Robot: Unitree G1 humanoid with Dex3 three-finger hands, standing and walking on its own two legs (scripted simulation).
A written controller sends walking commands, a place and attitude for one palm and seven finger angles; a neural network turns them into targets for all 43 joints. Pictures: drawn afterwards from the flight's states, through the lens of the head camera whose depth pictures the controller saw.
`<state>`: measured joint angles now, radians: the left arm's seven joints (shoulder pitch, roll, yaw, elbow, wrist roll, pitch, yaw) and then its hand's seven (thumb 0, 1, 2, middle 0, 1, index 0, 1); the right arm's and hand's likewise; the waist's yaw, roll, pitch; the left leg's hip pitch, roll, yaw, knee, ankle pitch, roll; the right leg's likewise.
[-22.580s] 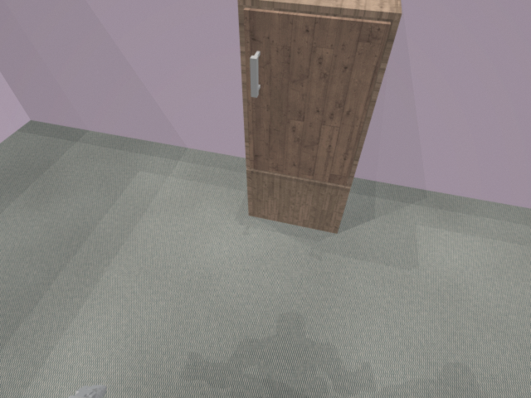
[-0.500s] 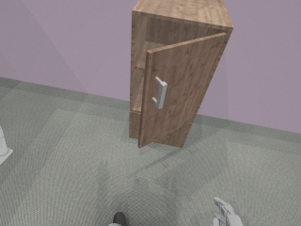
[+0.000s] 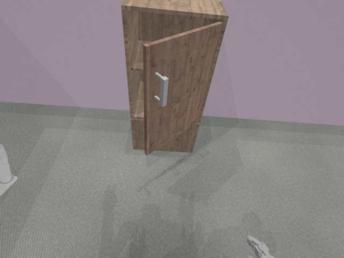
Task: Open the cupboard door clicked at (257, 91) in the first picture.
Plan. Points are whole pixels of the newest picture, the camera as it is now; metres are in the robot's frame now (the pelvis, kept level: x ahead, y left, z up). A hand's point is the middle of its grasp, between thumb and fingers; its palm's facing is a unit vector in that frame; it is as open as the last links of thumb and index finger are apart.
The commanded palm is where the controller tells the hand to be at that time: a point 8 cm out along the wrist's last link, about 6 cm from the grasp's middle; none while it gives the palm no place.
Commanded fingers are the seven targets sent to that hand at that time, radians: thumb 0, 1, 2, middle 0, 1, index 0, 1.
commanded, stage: stop stepping back and stand still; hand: left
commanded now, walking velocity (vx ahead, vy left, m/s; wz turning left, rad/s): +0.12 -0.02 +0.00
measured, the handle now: (160, 89) +0.69 +0.05 -0.01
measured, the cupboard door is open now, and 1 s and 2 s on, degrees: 43 43 43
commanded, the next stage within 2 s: let the arm hang, fingers relaxed in 0.28 s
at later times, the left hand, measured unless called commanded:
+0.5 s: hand (63, 203) +0.24 +0.25 +0.01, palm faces +0.21 -0.87 -0.45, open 7.4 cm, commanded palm none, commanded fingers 0.00 0.90 0.90 -0.20 -0.30 -0.20 -0.30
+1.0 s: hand out of the picture -0.04 +0.18 -0.17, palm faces +0.05 -0.97 -0.24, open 7.3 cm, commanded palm none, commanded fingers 0.00 0.90 0.90 -0.20 -0.30 -0.20 -0.30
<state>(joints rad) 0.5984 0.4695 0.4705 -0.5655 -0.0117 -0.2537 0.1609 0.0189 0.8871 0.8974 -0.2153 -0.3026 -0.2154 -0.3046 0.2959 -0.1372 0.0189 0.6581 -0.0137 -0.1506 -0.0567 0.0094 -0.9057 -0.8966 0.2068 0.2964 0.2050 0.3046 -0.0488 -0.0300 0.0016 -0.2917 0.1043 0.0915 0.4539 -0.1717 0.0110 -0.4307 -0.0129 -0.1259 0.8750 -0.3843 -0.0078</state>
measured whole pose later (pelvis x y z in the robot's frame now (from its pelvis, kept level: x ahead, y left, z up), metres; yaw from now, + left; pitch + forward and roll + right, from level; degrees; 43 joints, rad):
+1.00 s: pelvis +0.01 -0.01 +0.00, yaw +3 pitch -2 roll +0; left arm 0.32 0.19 0.00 1.18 0.01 0.01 0.03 0.01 0.93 0.90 -0.20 -0.30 -0.20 -0.30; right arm 0.29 -0.18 0.00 1.16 -0.02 0.03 -0.03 0.00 -0.92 -0.90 0.20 0.30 0.20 0.30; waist -0.01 0.02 0.07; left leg -0.23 0.01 0.02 0.40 -0.14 0.00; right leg -0.12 0.01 -0.02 0.41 -0.26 -0.02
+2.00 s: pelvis +0.03 +0.01 +0.00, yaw +2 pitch -1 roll +0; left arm 0.27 0.15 0.00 1.16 0.02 -0.01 0.03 0.01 0.91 0.90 -0.20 -0.30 -0.20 -0.30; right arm 0.23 -0.15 0.00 1.15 -0.02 0.00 -0.03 0.00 -0.91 -0.90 0.20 0.30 0.20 0.30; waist -0.01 0.00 0.06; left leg -0.21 -0.01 0.04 0.38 -0.16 0.02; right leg -0.10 -0.01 0.01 0.40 -0.27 0.00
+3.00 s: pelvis +0.04 +0.00 -0.01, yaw -23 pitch +2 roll +1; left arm 0.26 0.22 0.08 0.93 0.03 0.04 0.01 0.01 0.90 0.90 -0.21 -0.30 -0.21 -0.30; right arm 0.03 -0.20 -0.05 0.87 0.00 0.03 -0.03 0.00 -0.91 -0.90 0.20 0.30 0.20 0.30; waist 0.05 -0.04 0.09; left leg -0.35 -0.01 -0.03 0.66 -0.35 -0.05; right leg -0.27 0.11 0.24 0.52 -0.26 -0.03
